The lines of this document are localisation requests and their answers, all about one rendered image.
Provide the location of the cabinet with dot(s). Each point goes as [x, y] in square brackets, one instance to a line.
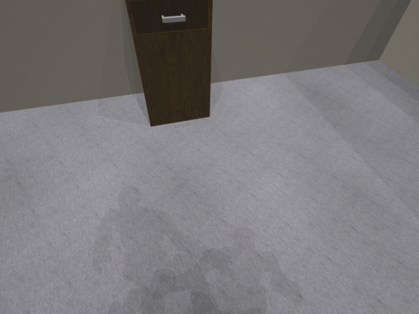
[175, 69]

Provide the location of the drawer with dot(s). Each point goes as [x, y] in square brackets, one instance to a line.
[147, 15]

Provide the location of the handle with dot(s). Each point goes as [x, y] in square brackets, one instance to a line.
[169, 19]

